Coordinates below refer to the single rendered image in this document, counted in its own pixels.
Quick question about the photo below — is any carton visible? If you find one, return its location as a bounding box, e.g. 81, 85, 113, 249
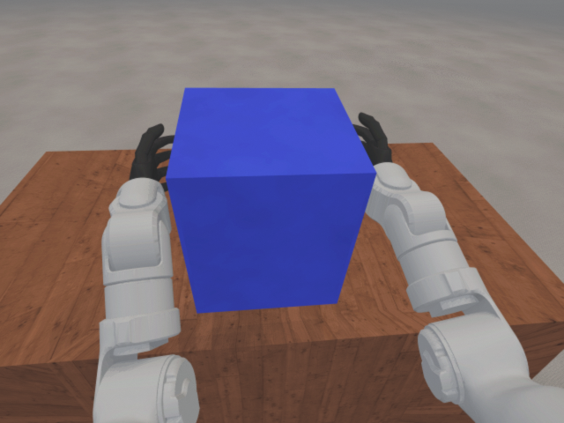
166, 88, 376, 314

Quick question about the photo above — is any right robot forearm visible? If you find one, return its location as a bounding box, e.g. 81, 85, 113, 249
365, 162, 530, 376

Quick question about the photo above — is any left robot hand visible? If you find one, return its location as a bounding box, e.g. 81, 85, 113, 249
130, 123, 174, 192

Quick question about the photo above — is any robot left upper arm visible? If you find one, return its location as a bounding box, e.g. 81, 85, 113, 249
94, 354, 199, 423

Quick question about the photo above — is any pedestal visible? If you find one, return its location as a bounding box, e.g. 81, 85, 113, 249
0, 143, 564, 423

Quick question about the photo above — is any right robot hand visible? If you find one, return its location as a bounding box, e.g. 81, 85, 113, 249
353, 113, 393, 166

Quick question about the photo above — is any robot right upper arm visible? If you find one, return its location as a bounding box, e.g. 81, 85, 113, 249
418, 310, 564, 423

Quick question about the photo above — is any left robot forearm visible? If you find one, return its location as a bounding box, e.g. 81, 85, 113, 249
93, 178, 181, 423

